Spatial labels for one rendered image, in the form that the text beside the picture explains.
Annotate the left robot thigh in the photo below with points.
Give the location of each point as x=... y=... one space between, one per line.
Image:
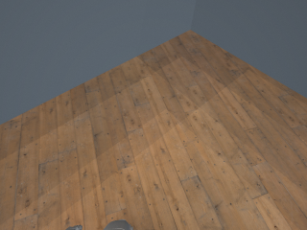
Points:
x=119 y=224

